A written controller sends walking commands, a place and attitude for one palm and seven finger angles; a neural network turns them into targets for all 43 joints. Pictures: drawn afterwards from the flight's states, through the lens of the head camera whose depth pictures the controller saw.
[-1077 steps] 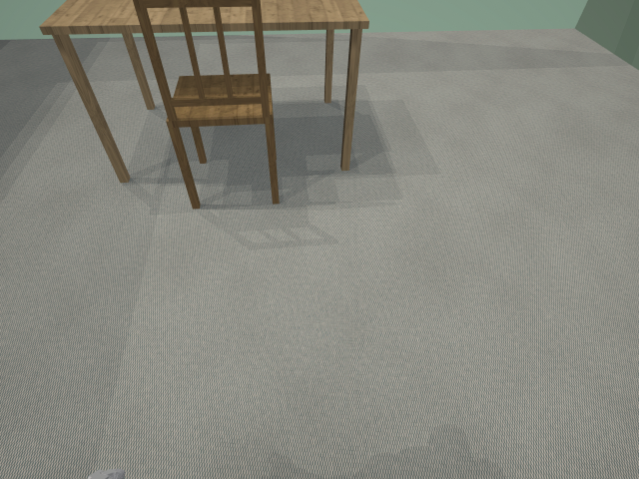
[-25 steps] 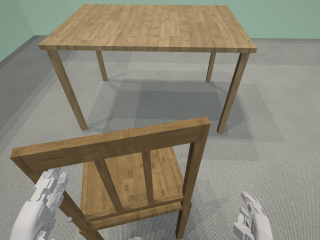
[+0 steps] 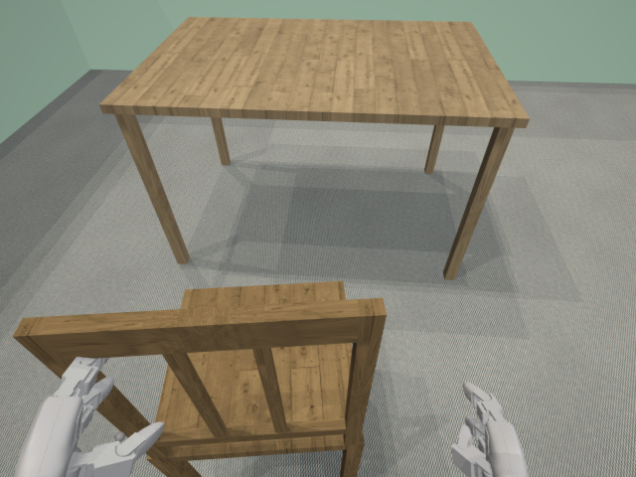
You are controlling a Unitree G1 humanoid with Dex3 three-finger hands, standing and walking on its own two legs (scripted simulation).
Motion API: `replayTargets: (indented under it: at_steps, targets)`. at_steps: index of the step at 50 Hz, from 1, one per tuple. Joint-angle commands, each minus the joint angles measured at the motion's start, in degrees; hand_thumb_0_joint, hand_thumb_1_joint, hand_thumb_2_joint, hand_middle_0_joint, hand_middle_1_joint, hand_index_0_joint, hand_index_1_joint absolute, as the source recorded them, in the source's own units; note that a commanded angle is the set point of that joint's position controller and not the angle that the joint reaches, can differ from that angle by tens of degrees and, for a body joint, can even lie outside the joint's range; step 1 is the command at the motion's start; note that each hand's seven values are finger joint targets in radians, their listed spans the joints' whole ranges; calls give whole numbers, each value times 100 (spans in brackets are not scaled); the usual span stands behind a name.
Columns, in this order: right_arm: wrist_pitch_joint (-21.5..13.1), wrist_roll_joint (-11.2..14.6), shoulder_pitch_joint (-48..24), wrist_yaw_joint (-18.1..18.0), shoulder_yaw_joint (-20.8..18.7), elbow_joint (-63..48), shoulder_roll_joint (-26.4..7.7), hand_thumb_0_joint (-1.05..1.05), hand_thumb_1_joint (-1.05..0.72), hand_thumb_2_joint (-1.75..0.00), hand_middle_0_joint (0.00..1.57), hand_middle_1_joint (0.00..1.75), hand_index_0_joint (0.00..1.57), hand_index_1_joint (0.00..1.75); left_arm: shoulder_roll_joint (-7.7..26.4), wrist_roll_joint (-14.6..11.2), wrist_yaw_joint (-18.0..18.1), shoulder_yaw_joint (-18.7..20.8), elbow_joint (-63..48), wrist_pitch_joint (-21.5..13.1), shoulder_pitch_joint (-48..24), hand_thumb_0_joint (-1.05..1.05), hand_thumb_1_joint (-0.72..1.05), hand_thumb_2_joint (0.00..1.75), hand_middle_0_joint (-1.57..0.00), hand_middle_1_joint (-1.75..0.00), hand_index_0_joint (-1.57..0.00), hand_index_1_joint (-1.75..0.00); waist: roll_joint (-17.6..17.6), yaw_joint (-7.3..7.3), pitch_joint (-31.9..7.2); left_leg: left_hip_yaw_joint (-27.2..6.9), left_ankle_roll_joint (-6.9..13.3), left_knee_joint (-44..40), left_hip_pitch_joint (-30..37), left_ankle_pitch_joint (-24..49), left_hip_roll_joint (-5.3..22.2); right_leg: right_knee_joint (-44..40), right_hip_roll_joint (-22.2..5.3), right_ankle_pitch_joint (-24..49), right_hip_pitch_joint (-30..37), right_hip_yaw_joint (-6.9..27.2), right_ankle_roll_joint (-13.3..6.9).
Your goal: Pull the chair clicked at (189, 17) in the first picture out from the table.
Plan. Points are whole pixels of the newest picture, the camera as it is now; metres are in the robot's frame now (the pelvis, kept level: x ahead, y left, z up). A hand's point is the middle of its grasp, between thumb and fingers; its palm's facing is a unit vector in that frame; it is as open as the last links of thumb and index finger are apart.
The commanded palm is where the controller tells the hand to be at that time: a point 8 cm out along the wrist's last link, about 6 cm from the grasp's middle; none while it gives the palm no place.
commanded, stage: draw the hand back to the body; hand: left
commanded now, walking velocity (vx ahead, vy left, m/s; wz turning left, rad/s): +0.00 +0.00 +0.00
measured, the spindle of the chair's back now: (200, 397) +0.23 +0.21 -0.08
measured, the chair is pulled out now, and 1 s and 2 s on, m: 0.58 0.59 0.59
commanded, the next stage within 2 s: step back with the hand held close in 0.56 s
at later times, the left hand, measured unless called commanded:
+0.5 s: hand (121, 432) +0.14 +0.23 +0.05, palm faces +0.32 -0.82 -0.47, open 7.1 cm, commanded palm +0.14 +0.28 +0.18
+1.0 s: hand (110, 460) +0.12 +0.23 +0.05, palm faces +0.14 -0.85 -0.51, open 7.0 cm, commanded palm +0.09 +0.28 +0.18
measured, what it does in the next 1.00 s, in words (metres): shifts its weight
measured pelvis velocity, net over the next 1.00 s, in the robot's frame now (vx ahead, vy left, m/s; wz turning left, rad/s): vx -0.05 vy -0.03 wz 0.01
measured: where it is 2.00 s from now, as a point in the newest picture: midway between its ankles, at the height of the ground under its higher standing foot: outside the picture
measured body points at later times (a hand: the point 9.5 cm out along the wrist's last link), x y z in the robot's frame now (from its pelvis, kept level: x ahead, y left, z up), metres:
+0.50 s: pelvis +0.01 -0.02 +0.00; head +0.01 -0.05 +0.45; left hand +0.12 +0.28 +0.08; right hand +0.22 -0.22 -0.09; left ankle +0.01 +0.13 -0.73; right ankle -0.06 -0.13 -0.73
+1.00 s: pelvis -0.05 -0.03 +0.00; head +0.01 -0.03 +0.44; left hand +0.10 +0.27 +0.08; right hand +0.16 -0.25 -0.09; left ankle +0.01 +0.13 -0.73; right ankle -0.06 -0.13 -0.73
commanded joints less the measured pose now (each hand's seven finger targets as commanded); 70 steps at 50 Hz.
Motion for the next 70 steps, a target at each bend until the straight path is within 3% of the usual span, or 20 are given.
replayTargets:
  at_steps: [1,9,24,34,35,36,37,38,40,44,46,52,54,57,58,62,64,66,69,70]
  targets:
    - [-491,15,-796,-5,-206,-866,-654,0,-90,-90,20,30,20,30,1352,177,554,1726,-2988,-1047,-1402,0,61,76,-16,-24,-16,-24,1022,-5,-1026,-88,123,-479,1006,1842,133,-308,-98,1923,-260,-117,-261]
    - [-565,126,-641,12,-256,-757,-717,0,-90,-90,20,30,20,30,1883,125,722,2098,-3522,-851,-2070,0,90,90,-20,-30,-20,-30,1171,-23,-1154,-50,130,-319,1101,2286,121,-157,-166,2513,-156,-120,-239]
    - [-733,142,-680,97,-261,-672,-660,0,-90,-90,20,30,20,30,1791,131,674,2054,-3430,-891,-1963,0,90,90,-20,-30,-20,-30,996,-20,-1092,44,170,-129,976,2039,104,-79,-244,2700,-314,-157,-194]
    - [-781,156,-658,68,-247,-640,-664,0,-90,-90,20,30,20,30,1806,116,686,1989,-3604,-971,-2160,0,90,90,-20,-30,-20,-30,1067,-33,-967,-13,161,-203,844,1613,104,-94,-248,2174,-465,-156,-198]
    - [-366,356,-216,37,-422,-1036,-858,0,-90,-90,20,30,20,30,2771,-100,477,2595,-3493,-1188,-2921,0,90,90,-20,-30,-20,-30,492,-194,35,-273,243,-182,433,1700,370,-497,-362,2606,-1031,392,-97]
    - [-165,339,-294,53,-411,-1031,-664,0,-90,-90,20,30,20,30,2217,-70,389,2278,-3163,-1099,-2800,0,90,90,-20,-30,-20,-30,220,-250,-67,-213,235,-105,442,1691,385,-601,-444,2916,-878,372,-58]
    - [-46,342,-296,63,-413,-1118,-669,0,-90,-90,20,30,20,30,2081,-61,357,2176,-3081,-1068,-2671,0,90,90,-20,-30,-20,-30,155,-254,-230,-149,223,9,541,1831,368,-580,-491,3270,-761,379,-47]
    - [65,321,-260,36,-421,-1196,-732,0,-90,-90,20,30,20,30,2255,-40,358,2242,-3278,-1106,-2743,0,90,90,-20,-30,-20,-30,529,-249,-473,-159,218,3,631,2054,374,-468,-588,3528,-573,344,-64]
    - [190,294,-377,42,-424,-1281,-727,0,-90,-90,20,30,20,30,2116,-9,394,2223,-3314,-1131,-2348,0,90,90,-20,-30,-20,-30,1008,-213,-898,-134,219,-36,802,2676,430,-274,-539,3627,-316,331,-40]
    - [422,273,-473,75,-493,-1406,-811,0,-90,-90,20,30,20,30,2259,-21,472,2439,-3704,-1221,-1716,0,90,90,-20,-30,-20,-30,1295,-153,-1535,-269,267,-94,958,3365,639,-35,-425,3139,-62,204,-24]
    - [471,274,-530,92,-494,-1467,-758,0,-90,-90,20,30,20,30,2229,-41,488,2483,-3846,-1252,-1455,0,90,90,-20,-30,-20,-30,1092,-137,-1649,-302,251,-64,763,3237,658,-37,-424,3055,42,167,-14]
    - [490,247,-610,36,-571,-1405,-712,0,-90,-90,20,30,20,30,2341,-103,519,2760,-3965,-1421,-940,0,90,90,-20,-30,-20,-30,984,-154,-1480,-460,211,-199,196,2203,701,-105,-432,2257,-181,187,-57]
    - [434,218,-589,16,-573,-1352,-734,0,-90,-90,20,30,20,30,2352,-110,515,2843,-3933,-1539,-735,0,90,90,-20,-30,-20,-30,1246,-170,-1456,-557,221,-344,61,1468,715,-114,-372,1588,-312,220,-89]
    - [319,140,-548,-49,-557,-1255,-736,0,-90,-90,20,30,20,30,2439,-84,538,2947,-3955,-1731,-902,0,90,90,-20,-30,-20,-30,850,-223,-1074,-601,185,-370,-439,-49,622,-351,-491,490,-694,428,-155]
    - [268,145,-588,-57,-562,-1195,-737,0,-90,-90,20,30,20,30,2415,-86,527,2949,-3853,-1774,-761,0,90,90,-20,-30,-20,-30,964,-257,-1018,-562,174,-354,-366,-567,552,-462,-540,86,-937,544,-211]
    - [143,-31,-382,-68,-549,-866,-775,0,-90,-90,20,30,20,30,2048,-4,618,2969,-3115,-2063,-967,0,90,90,-20,-30,-20,-30,202,-394,-741,-495,65,685,179,-829,335,-804,-954,-901,-2405,758,-504]
    - [122,-60,-387,-44,-540,-778,-765,0,-90,-90,20,30,20,30,1652,5,575,2823,-2393,-2077,-856,0,90,90,-20,-30,-20,-30,46,-462,-581,-687,117,391,98,-1016,461,-583,-743,-939,-2605,502,-426]
    - [134,-37,-463,-16,-593,-780,-814,0,-90,-90,20,30,20,30,1440,46,506,2707,-1778,-2053,-972,0,90,90,-20,-30,-20,-30,17,-468,-277,-1003,206,-292,-614,-1508,685,-286,-432,-1119,-2374,288,-218]
    - [71,40,-510,85,-567,-913,-842,0,-90,-90,20,30,20,30,1010,140,335,2300,-1287,-2109,-957,0,90,90,-20,-30,-20,-30,1135,-455,-36,-1606,523,-1746,-2033,-2575,1193,1007,100,-630,-1242,-13,-32]
    - [48,37,-584,108,-608,-953,-890,0,-90,-90,20,30,20,30,1139,187,294,2288,-1537,-2197,-1283,0,90,90,-20,-30,-20,-30,999,-439,-14,-1750,624,-1896,-2320,-2656,1353,1317,138,-456,-957,22,-17]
